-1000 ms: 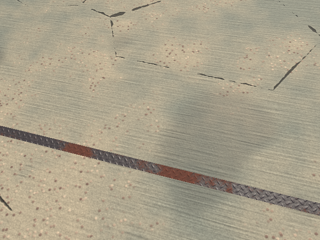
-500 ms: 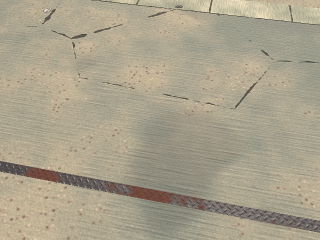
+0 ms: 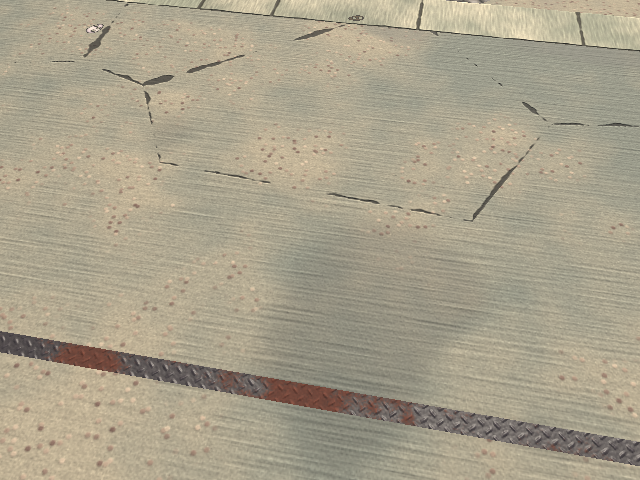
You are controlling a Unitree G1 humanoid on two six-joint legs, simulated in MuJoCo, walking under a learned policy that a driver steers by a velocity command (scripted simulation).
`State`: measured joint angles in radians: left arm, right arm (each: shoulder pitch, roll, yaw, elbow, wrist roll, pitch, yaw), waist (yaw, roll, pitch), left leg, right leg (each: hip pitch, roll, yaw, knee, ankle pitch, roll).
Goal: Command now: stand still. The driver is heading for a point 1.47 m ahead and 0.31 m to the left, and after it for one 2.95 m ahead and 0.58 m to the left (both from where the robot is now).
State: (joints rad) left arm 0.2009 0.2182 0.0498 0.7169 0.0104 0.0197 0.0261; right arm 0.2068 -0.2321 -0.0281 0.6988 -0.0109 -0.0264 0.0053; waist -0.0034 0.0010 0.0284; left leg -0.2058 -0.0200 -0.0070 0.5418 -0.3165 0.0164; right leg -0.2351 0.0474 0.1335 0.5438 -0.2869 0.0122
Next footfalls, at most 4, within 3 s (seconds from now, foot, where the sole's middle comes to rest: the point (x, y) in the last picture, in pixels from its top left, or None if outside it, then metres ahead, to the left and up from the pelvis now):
1.02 right None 0.15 -0.14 -0.77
1.52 left None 0.19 0.07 -0.77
2.02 right None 0.27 -0.14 -0.77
2.46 left None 0.31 0.19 -0.77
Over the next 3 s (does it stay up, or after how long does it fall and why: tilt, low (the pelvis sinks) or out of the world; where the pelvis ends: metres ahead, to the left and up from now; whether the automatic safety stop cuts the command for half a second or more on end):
stays up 0.53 0.15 -0.02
